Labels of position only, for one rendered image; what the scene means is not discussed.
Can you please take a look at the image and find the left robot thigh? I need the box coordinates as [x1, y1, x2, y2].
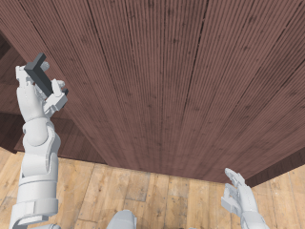
[106, 210, 137, 229]

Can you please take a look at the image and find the robot left forearm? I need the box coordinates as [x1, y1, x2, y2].
[9, 117, 61, 229]

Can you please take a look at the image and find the robot right hand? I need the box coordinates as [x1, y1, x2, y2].
[221, 168, 259, 218]

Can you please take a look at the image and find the robot right forearm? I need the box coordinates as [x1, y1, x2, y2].
[240, 211, 270, 229]

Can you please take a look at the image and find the handle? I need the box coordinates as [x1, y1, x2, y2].
[24, 52, 69, 109]

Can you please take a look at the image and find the robot left hand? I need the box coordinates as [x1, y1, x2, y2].
[15, 61, 68, 123]

